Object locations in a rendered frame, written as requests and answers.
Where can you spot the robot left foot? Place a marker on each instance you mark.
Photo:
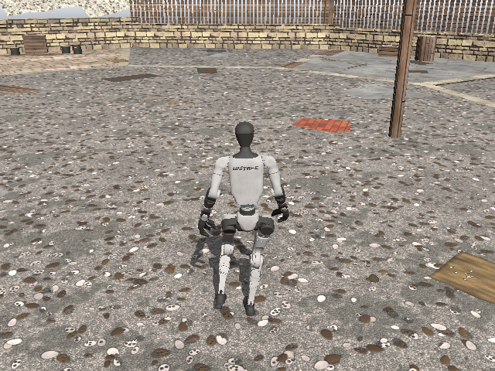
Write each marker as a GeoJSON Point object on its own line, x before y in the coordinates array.
{"type": "Point", "coordinates": [220, 298]}

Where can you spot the right robot forearm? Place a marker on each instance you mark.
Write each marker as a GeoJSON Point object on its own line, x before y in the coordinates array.
{"type": "Point", "coordinates": [281, 201]}

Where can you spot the left robot hand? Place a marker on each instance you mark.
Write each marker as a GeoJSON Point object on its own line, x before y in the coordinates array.
{"type": "Point", "coordinates": [203, 225]}

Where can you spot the robot right thigh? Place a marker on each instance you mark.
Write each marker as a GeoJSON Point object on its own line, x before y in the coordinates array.
{"type": "Point", "coordinates": [265, 229]}

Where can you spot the robot right upper arm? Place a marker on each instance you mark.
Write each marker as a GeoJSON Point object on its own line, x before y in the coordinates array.
{"type": "Point", "coordinates": [273, 173]}

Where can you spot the robot left upper arm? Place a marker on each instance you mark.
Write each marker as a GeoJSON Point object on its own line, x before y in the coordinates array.
{"type": "Point", "coordinates": [217, 176]}

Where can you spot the right robot hand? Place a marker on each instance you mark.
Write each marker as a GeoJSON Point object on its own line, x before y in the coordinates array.
{"type": "Point", "coordinates": [278, 211]}

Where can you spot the left robot forearm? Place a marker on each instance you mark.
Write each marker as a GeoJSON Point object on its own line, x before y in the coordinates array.
{"type": "Point", "coordinates": [207, 207]}

